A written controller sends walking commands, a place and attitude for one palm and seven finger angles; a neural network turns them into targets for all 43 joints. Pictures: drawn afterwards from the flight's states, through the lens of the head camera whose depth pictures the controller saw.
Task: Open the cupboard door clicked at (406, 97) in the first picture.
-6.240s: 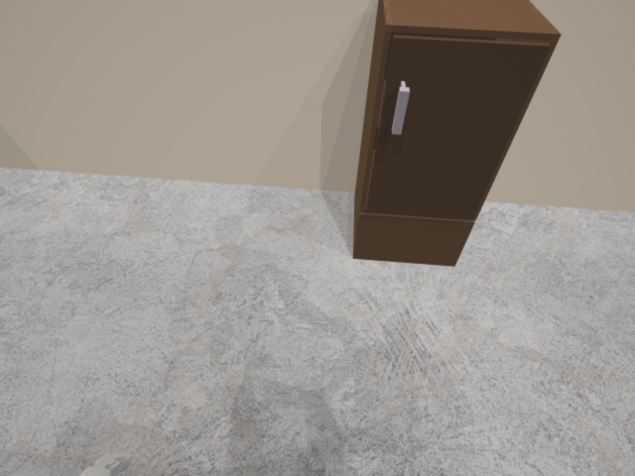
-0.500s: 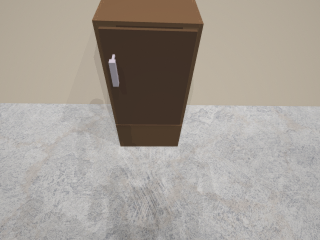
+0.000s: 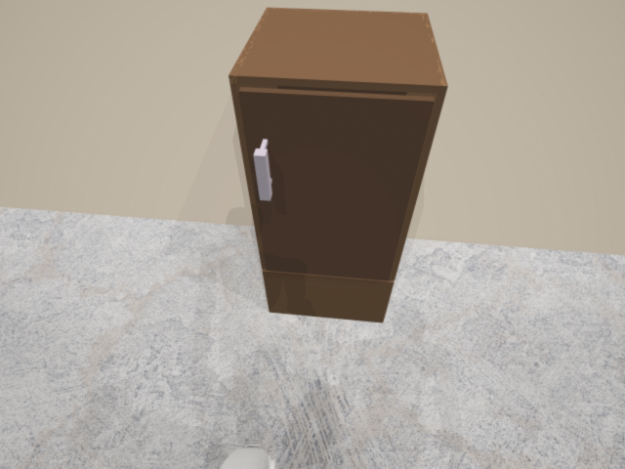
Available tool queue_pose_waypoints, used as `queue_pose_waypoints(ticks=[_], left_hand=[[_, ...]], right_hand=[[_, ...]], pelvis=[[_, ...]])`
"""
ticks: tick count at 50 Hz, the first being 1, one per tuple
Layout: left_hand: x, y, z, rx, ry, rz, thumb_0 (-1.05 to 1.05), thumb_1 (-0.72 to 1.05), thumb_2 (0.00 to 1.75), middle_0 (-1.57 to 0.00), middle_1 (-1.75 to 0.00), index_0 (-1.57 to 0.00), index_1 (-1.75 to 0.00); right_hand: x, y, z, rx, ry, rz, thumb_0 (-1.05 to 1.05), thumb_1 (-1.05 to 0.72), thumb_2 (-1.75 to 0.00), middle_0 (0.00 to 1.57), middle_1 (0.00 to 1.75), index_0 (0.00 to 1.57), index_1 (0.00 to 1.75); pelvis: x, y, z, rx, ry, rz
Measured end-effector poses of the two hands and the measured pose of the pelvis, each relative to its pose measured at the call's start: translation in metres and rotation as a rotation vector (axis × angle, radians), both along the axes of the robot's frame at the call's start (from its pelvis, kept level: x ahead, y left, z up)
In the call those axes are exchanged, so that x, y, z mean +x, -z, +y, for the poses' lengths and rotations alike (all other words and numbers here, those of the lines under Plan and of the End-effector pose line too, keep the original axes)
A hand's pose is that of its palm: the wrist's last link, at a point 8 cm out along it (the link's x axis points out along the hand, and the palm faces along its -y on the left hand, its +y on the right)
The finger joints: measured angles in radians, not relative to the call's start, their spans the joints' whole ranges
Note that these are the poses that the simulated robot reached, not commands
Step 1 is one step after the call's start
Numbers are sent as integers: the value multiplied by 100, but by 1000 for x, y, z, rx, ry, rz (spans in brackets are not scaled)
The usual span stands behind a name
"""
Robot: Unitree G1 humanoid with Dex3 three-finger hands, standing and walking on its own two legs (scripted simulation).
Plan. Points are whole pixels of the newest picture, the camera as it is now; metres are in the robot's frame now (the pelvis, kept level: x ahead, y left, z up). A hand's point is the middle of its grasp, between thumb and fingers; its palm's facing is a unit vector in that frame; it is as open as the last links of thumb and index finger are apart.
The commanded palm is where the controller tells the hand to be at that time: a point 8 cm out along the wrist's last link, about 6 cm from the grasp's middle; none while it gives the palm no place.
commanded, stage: take the last steps up to it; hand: left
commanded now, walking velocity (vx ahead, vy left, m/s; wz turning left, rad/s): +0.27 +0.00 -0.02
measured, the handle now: (265, 169) +0.72 +0.17 -0.06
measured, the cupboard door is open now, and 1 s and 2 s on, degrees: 0 0 0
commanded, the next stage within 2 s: come to a stop and stand still in 0.32 s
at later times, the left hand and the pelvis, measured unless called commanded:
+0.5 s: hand (180, 407) +0.24 +0.24 -0.17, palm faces +0.00 -0.98 -0.18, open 7.4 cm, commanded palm none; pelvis +0.15 +0.06 +0.00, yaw -3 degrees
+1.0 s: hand (171, 435) +0.20 +0.25 -0.19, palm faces +0.02 -0.98 -0.22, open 7.4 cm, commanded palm none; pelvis +0.12 +0.06 -0.02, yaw -2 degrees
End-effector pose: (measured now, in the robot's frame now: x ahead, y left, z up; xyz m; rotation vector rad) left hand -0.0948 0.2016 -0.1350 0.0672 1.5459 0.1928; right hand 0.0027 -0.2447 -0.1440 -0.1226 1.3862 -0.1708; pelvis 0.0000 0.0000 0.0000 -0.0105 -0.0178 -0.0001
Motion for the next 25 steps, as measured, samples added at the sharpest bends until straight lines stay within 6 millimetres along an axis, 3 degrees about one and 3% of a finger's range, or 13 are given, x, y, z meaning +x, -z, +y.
queue_pose_waypoints(ticks=[4,7,9,12,15,19,25], left_hand=[[-2,8,10,-37,-45,86,1,91,90,-21,-30,-20,-30],[9,21,26,-65,-54,139,1,91,90,-21,-30,-20,-30],[30,25,40,-69,-33,143,1,91,90,-21,-30,-20,-30],[82,24,62,-52,20,75,1,91,90,-21,-30,-20,-30],[148,22,82,-22,63,-51,1,91,90,-20,-30,-19,-30],[233,16,96,14,95,-229,1,91,90,-20,-30,-19,-30],[323,3,89,35,150,-366,0,91,90,-20,-30,-19,-30]], right_hand=[[60,2,28,-5,-60,-49,1,-92,-90,20,30,19,30],[108,7,53,-21,-89,-133,1,-91,-90,20,30,19,30],[129,4,69,-21,-82,-186,0,-91,-90,20,30,20,30],[148,-8,77,-43,-19,-250,-1,-94,-90,21,30,20,30],[155,-19,78,-66,5,-263,-2,-96,-90,21,30,20,30],[148,-19,79,-66,21,-203,-2,-96,-90,21,30,20,30],[123,-4,90,-9,68,-63,-1,-93,-90,20,30,20,30]], pelvis=[[28,8,22,-12,-7,13],[51,20,42,-8,0,14],[61,20,51,-6,20,3],[79,11,61,-6,42,-9],[95,3,66,-1,46,-14],[116,-1,67,9,48,-18],[146,0,61,24,46,-24]])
